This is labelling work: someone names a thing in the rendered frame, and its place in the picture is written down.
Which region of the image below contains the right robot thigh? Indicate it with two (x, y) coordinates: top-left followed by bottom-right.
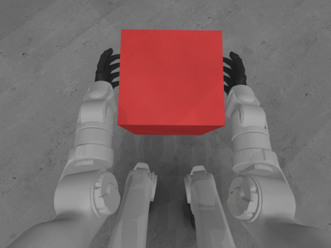
(184, 170), (236, 248)

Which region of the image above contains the carton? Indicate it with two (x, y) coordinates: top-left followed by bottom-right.
(117, 29), (225, 135)

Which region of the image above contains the right robot hand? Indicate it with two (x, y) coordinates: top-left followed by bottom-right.
(223, 52), (247, 96)

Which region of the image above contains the right robot foot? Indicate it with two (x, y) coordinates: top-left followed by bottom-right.
(186, 197), (195, 229)

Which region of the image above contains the right robot forearm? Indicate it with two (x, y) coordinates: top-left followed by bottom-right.
(225, 85), (290, 187)

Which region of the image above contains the left robot hand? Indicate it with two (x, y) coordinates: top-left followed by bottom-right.
(95, 48), (120, 89)

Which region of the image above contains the right robot upper arm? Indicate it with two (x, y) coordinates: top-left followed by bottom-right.
(227, 174), (331, 248)

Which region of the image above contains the left robot forearm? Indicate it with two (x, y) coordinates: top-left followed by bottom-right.
(54, 81), (117, 207)

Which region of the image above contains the left robot upper arm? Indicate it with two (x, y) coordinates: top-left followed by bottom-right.
(6, 169), (121, 248)

